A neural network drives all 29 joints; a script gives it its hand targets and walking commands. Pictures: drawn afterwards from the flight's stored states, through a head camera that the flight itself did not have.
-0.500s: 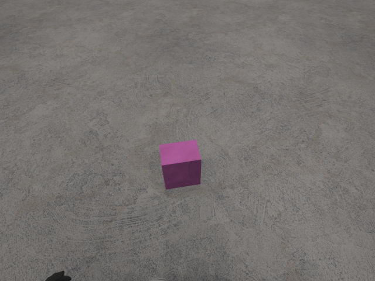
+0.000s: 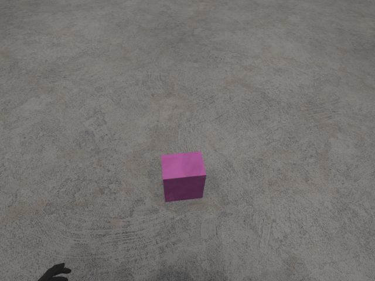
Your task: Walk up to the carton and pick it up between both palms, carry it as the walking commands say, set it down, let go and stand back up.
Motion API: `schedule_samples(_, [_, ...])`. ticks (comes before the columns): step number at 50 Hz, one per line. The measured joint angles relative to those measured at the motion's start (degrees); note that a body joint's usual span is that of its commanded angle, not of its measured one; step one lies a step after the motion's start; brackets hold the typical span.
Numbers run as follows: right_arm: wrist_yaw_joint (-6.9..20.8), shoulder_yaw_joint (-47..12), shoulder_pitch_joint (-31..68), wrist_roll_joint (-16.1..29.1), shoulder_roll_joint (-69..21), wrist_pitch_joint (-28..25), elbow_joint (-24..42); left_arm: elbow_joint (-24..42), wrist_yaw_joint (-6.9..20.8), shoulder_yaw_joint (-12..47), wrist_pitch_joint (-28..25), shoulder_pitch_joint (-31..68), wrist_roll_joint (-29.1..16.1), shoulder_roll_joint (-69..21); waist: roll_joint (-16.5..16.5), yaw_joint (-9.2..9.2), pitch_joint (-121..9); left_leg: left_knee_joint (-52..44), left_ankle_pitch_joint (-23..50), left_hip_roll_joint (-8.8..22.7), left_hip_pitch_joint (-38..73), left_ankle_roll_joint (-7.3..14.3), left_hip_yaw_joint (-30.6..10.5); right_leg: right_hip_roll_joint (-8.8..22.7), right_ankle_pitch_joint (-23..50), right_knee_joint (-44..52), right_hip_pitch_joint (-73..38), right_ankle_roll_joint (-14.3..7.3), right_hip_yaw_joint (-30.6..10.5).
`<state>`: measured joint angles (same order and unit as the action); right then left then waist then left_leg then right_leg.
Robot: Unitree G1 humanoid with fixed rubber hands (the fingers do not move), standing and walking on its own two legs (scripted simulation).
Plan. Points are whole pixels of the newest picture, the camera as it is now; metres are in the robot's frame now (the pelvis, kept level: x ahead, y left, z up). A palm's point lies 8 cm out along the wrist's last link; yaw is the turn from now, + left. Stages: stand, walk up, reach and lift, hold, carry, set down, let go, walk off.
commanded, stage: walk up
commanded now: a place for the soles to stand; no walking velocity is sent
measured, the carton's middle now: (182, 177) +0.75 +0.05 -0.63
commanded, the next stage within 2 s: none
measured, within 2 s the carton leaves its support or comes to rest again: neither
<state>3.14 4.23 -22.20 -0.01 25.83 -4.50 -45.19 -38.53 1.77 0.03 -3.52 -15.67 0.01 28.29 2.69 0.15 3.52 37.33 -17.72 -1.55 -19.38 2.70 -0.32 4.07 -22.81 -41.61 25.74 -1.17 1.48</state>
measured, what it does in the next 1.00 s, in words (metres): walks ahead: right foot, then left foot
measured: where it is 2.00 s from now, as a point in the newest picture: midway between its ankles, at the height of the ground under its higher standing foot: outside the picture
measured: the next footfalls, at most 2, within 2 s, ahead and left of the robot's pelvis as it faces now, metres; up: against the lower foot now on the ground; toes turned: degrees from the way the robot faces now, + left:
right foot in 0.02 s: +0.13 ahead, -0.14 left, +0.00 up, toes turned -3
left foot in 0.30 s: +0.20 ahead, +0.12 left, +0.00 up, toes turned +0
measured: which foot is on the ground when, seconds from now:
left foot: down 0.00-0.04, up 0.06-0.28, down 0.30-0.62, up 0.64-0.90, down 0.92-1.00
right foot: up 0.00-0.00, down 0.02-0.30, up 0.32-0.58, down 0.60-1.00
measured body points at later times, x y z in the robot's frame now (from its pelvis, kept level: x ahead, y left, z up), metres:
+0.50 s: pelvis +0.13 +0.01 +0.00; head +0.15 +0.03 +0.44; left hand +0.25 +0.33 -0.09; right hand +0.17 -0.33 -0.09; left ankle +0.16 +0.12 -0.72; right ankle +0.18 -0.12 -0.69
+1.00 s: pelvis +0.22 +0.00 -0.02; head +0.24 +0.00 +0.43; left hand +0.34 +0.31 -0.10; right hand +0.30 -0.34 -0.11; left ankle +0.28 +0.12 -0.72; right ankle +0.24 -0.13 -0.72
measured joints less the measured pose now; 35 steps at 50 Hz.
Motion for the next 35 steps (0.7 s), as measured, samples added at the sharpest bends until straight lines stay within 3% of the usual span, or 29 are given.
schedule_samples(3, [-0.01, 0.0, 1.24, 0.0, -0.04, 0.51, 0.0, -0.03, 0.0, 0.0, -1.31, -0.64, 0.0, -0.01, -0.29, -0.02, -0.38, 5.27, -2.75, 0.28, -0.96, 0.0, 0.02, -0.46, 8.7, 3.3, -1.54, 0.04, 0.02])
schedule_samples(5, [-0.04, -0.23, 2.63, 0.0, -0.2, 0.71, 0.02, -0.06, 0.0, 0.0, -1.65, -1.47, 0.0, -0.2, -0.58, -0.05, -0.72, 13.84, -3.91, 0.09, -4.01, 0.0, 0.04, -0.44, 8.03, 2.51, -2.23, 0.04, 0.15])
schedule_samples(7, [-0.05, -0.44, 3.99, 0.0, -0.18, 0.38, 0.08, -0.04, 0.0, 0.01, -1.65, -2.2, 0.0, -0.24, -0.77, 0.0, -0.85, 16.56, -4.01, 0.16, -6.25, 0.0, -0.05, -0.19, 6.51, 2.86, -3.49, 0.04, 0.2])
schedule_samples(10, [0.2, -0.47, 5.43, 0.0, 0.12, -0.04, 0.06, -0.03, 0.0, 0.01, -1.63, -2.95, 0.0, -0.2, -0.95, 0.03, -0.85, 15.39, -4.4, 0.71, -7.99, 0.0, -0.08, 0.04, 5.06, 3.12, -5.32, 0.04, 0.23])
schedule_samples(14, [0.46, -0.46, 4.96, 0.01, 0.56, -0.92, 0.08, -0.03, 0.0, 0.0, -1.15, -3.23, 0.0, -0.17, -1.09, 0.09, -1.96, 4.88, -3.42, 1.03, -6.56, 0.0, -0.13, 0.11, 2.1, 1.46, -6.45, 0.04, 0.33])
schedule_samples(16, [-0.14, -0.34, 3.31, 0.0, 1.12, -1.66, -0.02, -0.1, -0.01, -0.01, -0.39, -2.52, 0.01, -0.23, -1.09, 0.09, -1.55, 4.24, 2.05, 0.83, -5.5, -0.09, -0.08, 0.24, -1.48, -5.37, -5.47, -0.29, 0.32])
schedule_samples(20, [-1.01, -0.36, 0.04, 0.0, -0.25, -1.58, 0.03, -0.02, 0.0, 0.0, 0.47, -0.29, 0.0, -0.26, 0.19, 0.07, -0.42, 4.3, -0.1, -0.01, -2.77, -0.26, -0.09, 0.14, -1.9, -16.74, -0.52, -0.29, 0.23])
schedule_samples(26, [-1.14, -0.35, -2.37, 0.0, 0.3, -1.34, 0.03, -0.01, 0.0, 0.0, 0.47, 0.83, 0.0, -0.1, 0.25, 0.03, 1.22, 2.68, -2.07, 0.02, 1.09, -0.26, -0.04, 0.15, -1.94, -11.65, 1.86, -0.29, 0.17])
schedule_samples(30, [-1.2, -0.36, -2.43, 0.0, 0.62, -0.62, 0.05, 0.02, 0.0, 0.01, 0.28, 0.83, 0.0, -0.09, 0.26, 0.0, 0.25, 2.93, -3.91, 0.04, 1.52, -0.27, -0.02, 0.11, 0.28, -1.7, 0.84, -0.29, 0.14])
schedule_samples(32, [-1.35, -0.36, -1.16, 0.0, 0.37, -0.28, 0.04, -0.02, 0.0, 0.0, -0.56, 0.67, 0.0, -0.13, 0.18, -0.03, 0.66, 7.66, -4.33, 0.21, 0.39, -0.26, 0.02, -0.1, 8.43, -0.68, 0.08, -0.21, 0.19])
schedule_samples(35, [-1.78, -0.75, 1.4, 0.0, -0.1, 0.32, 0.07, -0.03, 0.0, 0.02, -0.82, -0.1, 0.0, -0.82, -0.26, -0.04, 0.61, 19.96, -5.32, -0.27, -4.63, -0.26, 0.02, -0.09, 6.37, -1.22, -1.14, -0.1, 0.23])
